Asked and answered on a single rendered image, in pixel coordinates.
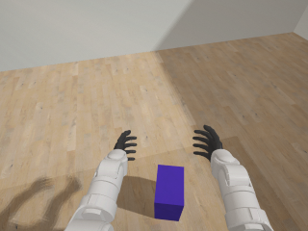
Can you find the robot left forearm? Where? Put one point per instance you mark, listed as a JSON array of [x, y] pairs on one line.
[[100, 201]]

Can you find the carton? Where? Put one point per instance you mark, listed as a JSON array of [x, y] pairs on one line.
[[169, 198]]

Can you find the robot left upper arm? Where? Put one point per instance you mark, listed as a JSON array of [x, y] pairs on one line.
[[79, 224]]

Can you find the right robot hand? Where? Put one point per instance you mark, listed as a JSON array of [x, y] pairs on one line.
[[213, 142]]

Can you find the robot right forearm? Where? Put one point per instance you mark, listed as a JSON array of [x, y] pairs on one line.
[[243, 212]]

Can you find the left robot hand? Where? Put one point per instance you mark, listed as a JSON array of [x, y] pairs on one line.
[[121, 143]]

